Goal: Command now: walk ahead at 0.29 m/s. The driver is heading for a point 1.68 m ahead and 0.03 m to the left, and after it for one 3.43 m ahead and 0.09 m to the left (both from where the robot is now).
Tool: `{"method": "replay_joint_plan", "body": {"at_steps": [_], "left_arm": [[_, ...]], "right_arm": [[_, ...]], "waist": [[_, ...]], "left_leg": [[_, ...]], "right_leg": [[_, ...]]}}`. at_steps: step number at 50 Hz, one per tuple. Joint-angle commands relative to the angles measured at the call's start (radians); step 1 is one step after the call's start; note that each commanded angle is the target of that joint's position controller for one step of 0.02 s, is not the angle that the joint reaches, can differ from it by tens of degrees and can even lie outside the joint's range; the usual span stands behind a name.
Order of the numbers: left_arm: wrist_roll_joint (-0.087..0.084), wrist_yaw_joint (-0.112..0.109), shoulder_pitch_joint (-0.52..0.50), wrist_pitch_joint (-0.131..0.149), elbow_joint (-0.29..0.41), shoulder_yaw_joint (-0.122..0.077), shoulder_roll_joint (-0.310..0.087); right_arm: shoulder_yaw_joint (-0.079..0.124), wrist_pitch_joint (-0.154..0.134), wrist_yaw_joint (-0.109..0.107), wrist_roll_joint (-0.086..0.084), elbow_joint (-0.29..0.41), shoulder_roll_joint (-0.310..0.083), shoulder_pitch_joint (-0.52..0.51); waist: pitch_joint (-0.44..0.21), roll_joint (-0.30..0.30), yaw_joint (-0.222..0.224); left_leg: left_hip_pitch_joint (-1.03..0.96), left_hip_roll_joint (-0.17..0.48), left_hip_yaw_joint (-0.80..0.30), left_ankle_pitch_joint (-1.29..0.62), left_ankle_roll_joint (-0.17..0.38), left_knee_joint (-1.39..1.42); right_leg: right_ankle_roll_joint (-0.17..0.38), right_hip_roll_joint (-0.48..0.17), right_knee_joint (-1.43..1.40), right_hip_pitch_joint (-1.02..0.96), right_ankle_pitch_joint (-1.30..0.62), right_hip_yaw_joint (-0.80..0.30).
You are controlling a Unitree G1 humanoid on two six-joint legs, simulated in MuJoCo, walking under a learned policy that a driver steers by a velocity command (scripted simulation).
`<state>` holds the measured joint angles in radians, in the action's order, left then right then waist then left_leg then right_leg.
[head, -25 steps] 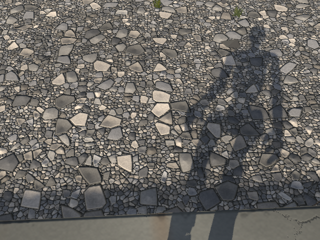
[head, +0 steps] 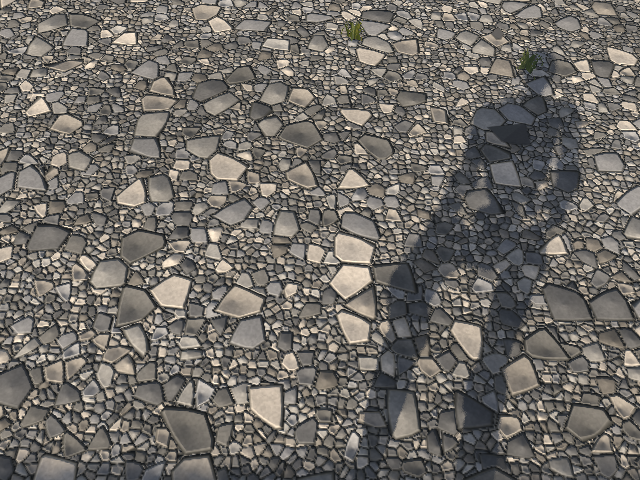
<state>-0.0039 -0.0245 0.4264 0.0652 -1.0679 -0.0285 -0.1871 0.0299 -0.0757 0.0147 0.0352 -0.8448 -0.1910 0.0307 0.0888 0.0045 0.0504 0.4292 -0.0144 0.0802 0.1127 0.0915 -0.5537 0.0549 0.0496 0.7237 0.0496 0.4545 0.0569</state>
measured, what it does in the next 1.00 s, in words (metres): walks ahead: right foot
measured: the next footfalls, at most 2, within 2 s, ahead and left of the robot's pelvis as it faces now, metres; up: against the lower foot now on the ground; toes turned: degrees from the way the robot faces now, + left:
right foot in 0.42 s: +0.13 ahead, -0.12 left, +0.00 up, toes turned +1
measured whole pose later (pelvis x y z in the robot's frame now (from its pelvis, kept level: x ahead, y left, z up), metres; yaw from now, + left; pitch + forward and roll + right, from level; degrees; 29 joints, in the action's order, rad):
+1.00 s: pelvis +0.11 -0.01 +0.03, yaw +1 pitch -1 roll +0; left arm 0.00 -0.02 0.25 0.00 -1.15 0.02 -0.16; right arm -0.03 0.00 -0.02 0.00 -1.09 -0.19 0.27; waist 0.01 0.00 -0.01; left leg 0.12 -0.04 0.06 0.16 0.06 -0.29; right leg 0.01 0.02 0.28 0.09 0.18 0.01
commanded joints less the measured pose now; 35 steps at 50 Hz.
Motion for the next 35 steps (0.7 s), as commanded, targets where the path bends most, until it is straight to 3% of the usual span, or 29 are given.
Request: {"method": "replay_joint_plan", "body": {"at_steps": [1, 2, 3, 4, 5, 9, 12, 14, 16, 18, 20, 22, 23, 24, 25, 28, 34, 35], "left_arm": [[-0.012, -0.009, 0.184, -0.009, -0.003, -0.032, -0.116], [-0.004, -0.008, 0.092, -0.009, 0.024, -0.029, -0.094], [0.005, -0.007, 0.041, -0.016, 0.035, -0.029, -0.083], [0.02, -0.005, 0.014, -0.034, 0.046, -0.033, -0.087], [0.029, -0.003, 0.029, -0.054, 0.041, -0.032, -0.075], [0.02, -0.002, 0.025, -0.1, 0.037, -0.022, -0.033], [0.021, 0.004, -0.062, -0.116, 0.058, -0.014, -0.048], [0.022, 0.003, -0.084, -0.131, 0.056, -0.003, -0.049], [0.02, 0.0, -0.114, -0.136, 0.061, 0.005, -0.056], [0.019, -0.003, -0.141, -0.13, 0.063, 0.014, -0.059], [0.018, -0.01, -0.111, -0.108, 0.046, 0.026, -0.043], [0.032, -0.018, -0.087, -0.08, 0.023, 0.02, -0.114], [0.006, -0.012, -0.152, -0.075, 0.011, 0.022, -0.111], [0.002, -0.003, -0.163, -0.067, 0.015, 0.033, -0.062], [0.001, -0.001, -0.154, -0.063, 0.006, 0.038, -0.043], [0.004, -0.01, -0.148, -0.061, -0.017, 0.038, -0.06], [-0.001, -0.006, -0.135, -0.063, -0.045, 0.036, -0.058], [0.005, 0.005, -0.169, -0.056, -0.015, 0.026, -0.08]], "right_arm": [[0.054, 0.015, 0.003, -0.045, -0.049, -0.19, 0.367], [0.032, 0.015, 0.002, -0.038, -0.025, -0.135, 0.249], [0.018, 0.012, 0.001, -0.03, -0.029, -0.098, 0.221], [0.009, 0.007, -0.005, -0.032, -0.033, -0.081, 0.21], [0.001, 0.001, -0.007, -0.029, -0.04, -0.074, 0.22], [-0.014, -0.023, -0.012, -0.02, -0.056, -0.096, 0.241], [-0.032, -0.006, -0.02, -0.024, -0.071, -0.1, 0.249], [-0.038, 0.011, -0.022, -0.018, -0.088, -0.098, 0.275], [-0.043, 0.03, -0.026, -0.016, -0.098, -0.095, 0.276], [-0.047, 0.047, -0.032, -0.016, -0.106, -0.092, 0.271], [-0.044, 0.061, -0.038, -0.026, -0.11, -0.101, 0.252], [-0.039, 0.057, -0.036, -0.03, -0.118, -0.097, 0.319], [-0.047, 0.063, -0.031, -0.036, -0.133, -0.054, 0.345], [-0.043, 0.066, -0.033, -0.028, -0.144, -0.083, 0.321], [-0.039, 0.068, -0.035, -0.031, -0.146, -0.097, 0.302], [-0.043, 0.071, -0.031, -0.027, -0.15, -0.084, 0.271], [-0.044, 0.071, -0.034, -0.033, -0.172, -0.092, 0.255], [-0.045, 0.068, -0.026, -0.039, -0.201, -0.063, 0.31]], "waist": [[-0.359, 0.079, -0.101], [-0.196, 0.06, -0.074], [-0.113, 0.036, -0.058], [-0.081, 0.044, -0.036], [-0.086, 0.046, -0.021], [-0.126, 0.06, 0.019], [-0.132, 0.098, 0.001], [-0.143, 0.12, -0.018], [-0.106, 0.117, -0.029], [-0.062, 0.102, -0.04], [-0.038, 0.048, -0.01], [-0.046, -0.044, -0.071], [-0.005, -0.145, -0.106], [-0.013, -0.122, -0.078], [-0.026, -0.094, -0.067], [-0.036, -0.057, -0.068], [-0.056, -0.019, -0.06], [-0.057, -0.001, -0.067]], "left_leg": [[-0.639, 0.405, -0.496, -0.728, 0.262, 0.123], [-0.468, 0.371, -0.374, -0.725, 0.24, 0.185], [-0.353, 0.331, -0.298, -0.712, 0.202, 0.234], [-0.283, 0.294, -0.238, -0.69, 0.169, 0.266], [-0.237, 0.273, -0.203, -0.69, 0.141, 0.281], [-0.2, 0.223, -0.111, -0.726, 0.109, 0.294], [-0.211, 0.191, -0.09, -0.615, 0.044, 0.303], [-0.195, 0.186, -0.097, -0.499, 0.025, 0.321], [-0.18, 0.185, -0.123, -0.3, 0.033, 0.343], [-0.179, 0.196, -0.168, -0.143, 0.057, 0.351], [-0.201, 0.189, -0.21, 0.013, 0.048, 0.322], [-0.178, 0.123, -0.191, 0.039, 0.005, 0.279], [-0.243, 0.078, -0.144, 0.054, -0.01, 0.324], [-0.308, 0.077, -0.138, 0.031, -0.017, 0.299], [-0.33, 0.081, -0.14, 0.015, -0.014, 0.282], [-0.342, 0.091, -0.144, -0.008, -0.019, 0.279], [-0.336, 0.101, -0.147, -0.054, -0.022, 0.292], [-0.351, 0.11, -0.149, -0.067, -0.026, 0.311]], "right_leg": [[-0.004, 0.011, 0.666, 0.441, 0.073, -0.153], [-0.014, -0.024, 0.602, 0.445, 0.019, -0.139], [-0.022, -0.052, 0.536, 0.418, -0.011, -0.13], [-0.029, -0.071, 0.47, 0.383, -0.037, -0.129], [-0.034, -0.071, 0.421, 0.321, -0.059, -0.128], [-0.048, -0.059, 0.254, 0.252, -0.14, -0.108], [-0.049, -0.068, 0.085, 0.231, -0.191, -0.091], [-0.059, -0.065, 0.05, 0.171, -0.207, -0.066], [-0.065, -0.072, -0.011, 0.163, -0.169, -0.064], [-0.065, -0.076, -0.105, 0.153, -0.129, -0.064], [-0.045, -0.104, -0.388, 0.097, -0.256, -0.09], [-0.02, -0.202, -0.397, 0.0, -0.503, -0.195], [0.002, -0.18, -0.38, 0.133, -0.486, -0.183], [-0.005, -0.167, -0.412, 0.166, -0.426, -0.178], [-0.013, -0.158, -0.437, 0.166, -0.392, -0.17], [-0.015, -0.148, -0.459, 0.143, -0.384, -0.164], [-0.006, -0.157, -0.467, 0.092, -0.456, -0.161], [0.004, -0.187, -0.482, 0.107, -0.523, -0.178]]}}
